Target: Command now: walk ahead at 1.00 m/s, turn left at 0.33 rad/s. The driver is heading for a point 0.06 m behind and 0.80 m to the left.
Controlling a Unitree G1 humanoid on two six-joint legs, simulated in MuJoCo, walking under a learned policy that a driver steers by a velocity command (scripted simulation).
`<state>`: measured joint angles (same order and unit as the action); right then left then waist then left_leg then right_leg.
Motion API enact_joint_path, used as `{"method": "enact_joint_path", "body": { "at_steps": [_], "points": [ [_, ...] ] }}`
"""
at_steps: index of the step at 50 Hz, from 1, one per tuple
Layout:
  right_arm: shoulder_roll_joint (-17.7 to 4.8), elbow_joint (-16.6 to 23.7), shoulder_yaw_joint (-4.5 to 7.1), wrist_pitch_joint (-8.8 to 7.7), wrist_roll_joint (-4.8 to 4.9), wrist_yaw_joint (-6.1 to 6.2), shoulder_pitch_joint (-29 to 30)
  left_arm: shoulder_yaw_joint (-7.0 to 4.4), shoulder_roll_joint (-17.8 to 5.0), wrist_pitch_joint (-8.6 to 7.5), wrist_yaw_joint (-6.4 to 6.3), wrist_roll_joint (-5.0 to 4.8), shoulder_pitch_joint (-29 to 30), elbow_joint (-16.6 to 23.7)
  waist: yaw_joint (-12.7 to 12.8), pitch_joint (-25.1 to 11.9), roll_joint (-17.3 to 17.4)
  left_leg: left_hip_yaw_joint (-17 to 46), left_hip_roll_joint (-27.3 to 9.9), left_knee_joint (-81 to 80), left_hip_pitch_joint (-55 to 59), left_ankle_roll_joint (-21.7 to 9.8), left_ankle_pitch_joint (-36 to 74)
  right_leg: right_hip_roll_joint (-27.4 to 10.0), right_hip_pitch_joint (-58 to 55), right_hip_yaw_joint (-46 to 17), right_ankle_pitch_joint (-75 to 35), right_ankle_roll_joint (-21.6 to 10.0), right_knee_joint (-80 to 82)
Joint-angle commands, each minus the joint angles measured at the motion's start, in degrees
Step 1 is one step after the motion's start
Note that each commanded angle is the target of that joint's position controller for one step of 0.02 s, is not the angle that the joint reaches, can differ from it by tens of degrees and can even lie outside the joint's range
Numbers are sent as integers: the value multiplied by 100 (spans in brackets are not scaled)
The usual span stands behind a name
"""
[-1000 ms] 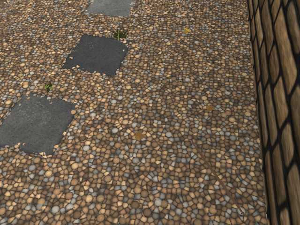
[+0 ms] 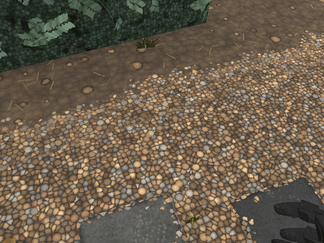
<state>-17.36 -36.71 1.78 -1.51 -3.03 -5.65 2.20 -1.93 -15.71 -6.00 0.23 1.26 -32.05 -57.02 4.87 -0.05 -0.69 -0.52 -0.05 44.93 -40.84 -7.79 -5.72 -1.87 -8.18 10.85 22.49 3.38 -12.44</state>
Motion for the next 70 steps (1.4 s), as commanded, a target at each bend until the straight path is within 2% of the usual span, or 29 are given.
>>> {"method": "enact_joint_path", "body": {
  "at_steps": [1, 3, 4, 5, 6, 8, 12, 13, 17, 21, 23, 24, 25, 27, 31, 41, 44, 46, 48, 49, 50, 54, 61, 65, 66, 67, 68, 69, 70],
  "points": [
    [-333, 212, 42, -52, -40, 76, -147, -151, -1197, -31, -22, -45, 516, 386, -815, 422, -358, -667, 564, -573, 1665, -241, -388, -1346, 877, -92, -6786, -970, 93],
    [-616, -435, 202, -92, -12, 270, -2229, -198, -1485, 132, -94, -61, 836, 464, -1849, -636, -582, -622, 779, -1058, 3872, -384, -462, -1329, 1106, 1, -8064, -889, -2509],
    [-984, -793, 355, -88, -30, 403, -3187, -156, -1312, 154, -104, -38, 954, 575, -2201, -1148, -346, 44, 342, -1185, 5529, -435, -936, -1031, 2364, -62, -6356, -833, -4416],
    [-1458, -810, 428, -83, -52, 544, -2920, 18, -275, 139, 20, 67, 562, 828, -1265, -1497, 1190, 2423, -1312, -1459, 6583, -563, -2179, -144, 4194, -340, 490, -720, -6594],
    [-1598, -627, 457, -85, 44, 578, -2954, -64, -673, 71, 26, -79, 599, 1153, -1302, -2248, 968, 4699, -1958, -2432, 7012, -994, -2211, 266, 5171, -1382, 597, -868, -7430],
    [-1058, -901, 360, -209, 148, 625, -2434, -46, -645, 17, 3, -87, 1441, 1279, -950, -268, 75, 3008, -1621, -2627, 5282, -990, 1036, -244, 5443, -1326, -376, -784, -6787],
    [-291, -1078, 85, -432, 291, 585, -2026, -18, -308, 350, 87, 91, 1094, 1073, -168, 165, 65, 1230, -983, -2839, 3545, -516, 4277, -372, 4105, -1169, -223, -409, -5231],
    [7, -953, 41, -502, 522, 519, -1716, -90, -335, 135, 9, -299, 1740, 1321, -252, 68, 14, 1376, -975, -2916, 3611, -617, 3938, -432, 4436, -1296, -428, -306, -5074],
    [-599, -1104, 224, -313, 477, 769, -2097, 66, -27, -216, 95, -93, 3262, 1928, -625, 177, 109, 739, -125, -2822, 2560, -230, 3665, 416, 3296, -645, -2695, -67, -2051],
    [-710, -1216, 329, -192, 524, 842, -2533, -164, -580, -72, 32, -113, 3036, 2115, -353, -217, 599, 1419, -113, -1845, 2543, 391, 2903, 788, 1751, -1084, -3678, -302, -1332],
    [-636, -846, 336, -161, 502, 825, -1802, -287, -921, 13, -127, 47, 1686, 1877, 562, -962, 704, 1457, 268, 120, 2042, 786, 2315, 55, 32, -1507, -4730, -598, -1260],
    [96, -677, 145, -110, 287, 779, -2360, -242, -1179, 70, -170, 225, 1162, 1767, 277, -2060, -800, 1048, 926, 2590, 1225, 1027, -3167, -1733, -1383, -2771, -8404, -1289, -2288],
    [-146, -699, 111, -49, 530, 704, -3574, -162, -907, 84, -74, 226, 1192, 1902, -63, -3468, -1514, 1519, 834, 4264, 660, 1100, -3908, -3191, -2195, -4492, -8030, -2382, -2304],
    [-871, -482, 333, 223, 537, 708, -2643, -134, -458, 245, -147, 15, 2395, 2313, -91, -2431, -461, 951, 45, 4239, 246, 1276, -2736, -2369, -729, -3527, -4930, -2139, -1501],
    [-336, -243, 367, 552, 572, 856, -2408, -143, -443, 349, -174, 66, 3181, 2097, -757, -426, -522, 401, -441, 2916, 900, 1348, -2347, -1512, 2367, -1767, -3577, -1743, -429],
    [-681, 201, 553, 616, 485, 520, -1551, -505, -1069, 488, -132, -264, 3313, 1847, -765, -760, -716, -318, -522, -21, 2394, 641, -1070, -1878, 2314, -643, -425, -1285, -159],
    [-857, -530, 742, 537, 527, 527, -2924, -459, -745, 546, -137, -309, 3531, 1792, -1351, -532, -163, -554, -159, -720, 3837, 82, -1783, -1391, 3264, -275, 1891, -761, -1333],
    [-1603, -382, 744, 139, 439, 549, -3161, -267, -81, 421, -30, -316, 3938, 2260, -1155, 487, 1952, 4494, -1709, -3251, 4321, -1474, -4887, 249, 6557, -847, 1632, -271, -5260],
    [-1236, -54, 600, -218, 379, 530, -2219, -457, -925, 28, 84, -436, 4239, 2378, -885, 658, 1129, 4575, -1987, -3946, 3938, -1275, -4676, -9, 6784, -1648, 290, -535, -5214],
    [-1118, -27, 564, -229, 449, 558, -2100, -489, -940, -56, 80, -267, 3946, 2177, -705, 459, 877, 3987, -1750, -3685, 3879, -1023, -3950, -110, 6335, -1674, -248, -494, -4895],
    [-1246, -64, 569, -32, 138, 560, -1906, -341, -764, 261, 180, 493, 3185, 1807, -513, 376, 1084, 2921, -1046, -3738, 3382, -561, -3099, -270, 5429, -1289, -849, -227, -4552],
    [-913, -258, 482, -44, 221, 444, -2562, -300, -629, 645, 258, 165, 3418, 1903, -774, 262, 584, 2442, -600, -3658, 3282, -611, -2138, -72, 4831, -1012, -1318, 187, -4071],
    [-1035, -378, 548, -118, 218, 535, -2945, -229, -617, 510, 251, 4, 4351, 2413, -1201, 499, 843, 2920, -712, -3365, 3748, -729, -1682, 66, 4639, -1238, -1351, 201, -2322],
    [-1185, -241, 564, -219, 222, 522, -2102, -355, -962, 356, 62, -51, 2465, 2089, -106, -64, 803, 2878, -527, -2187, 2664, -334, 689, 306, 1528, -1087, -901, -123, -1736],
    [-1081, -241, 537, -271, 230, 468, -1965, -501, -1369, 274, -76, 42, 1213, 1808, 504, -712, 183, 2296, 117, -366, 1994, -62, 1157, -108, -90, -1438, -629, -294, -1679],
    [-417, 59, 373, -311, 392, 480, -2045, -638, -2079, 256, -190, 281, 148, 1757, 712, -1756, -1522, 1385, 930, 1834, 697, 228, -856, -1795, -1570, -3653, 2144, -550, -812],
    [-376, 128, 287, -291, 336, 529, -2404, -619, -2099, 270, -172, 258, 697, 1830, 44, -1714, -2383, 1043, 914, 2724, -128, 245, -2586, -2574, -1316, -5917, 1565, -856, 74],
    [-664, -138, 325, -187, 220, 566, -2271, -481, -1427, 306, -166, 235, 1276, 1960, -161, -817, -1243, 897, 345, 3086, -301, 220, -2123, -2432, -555, -5134, 626, -1010, -253],
    [-595, -41, 330, -165, 694, 672, -2135, -346, -730, 153, -202, -202, 1696, 2104, -144, -222, -1229, 984, -141, 3199, -434, 460, -1770, -2076, -356, -3790, -1639, -1085, -415]
  ]
}}
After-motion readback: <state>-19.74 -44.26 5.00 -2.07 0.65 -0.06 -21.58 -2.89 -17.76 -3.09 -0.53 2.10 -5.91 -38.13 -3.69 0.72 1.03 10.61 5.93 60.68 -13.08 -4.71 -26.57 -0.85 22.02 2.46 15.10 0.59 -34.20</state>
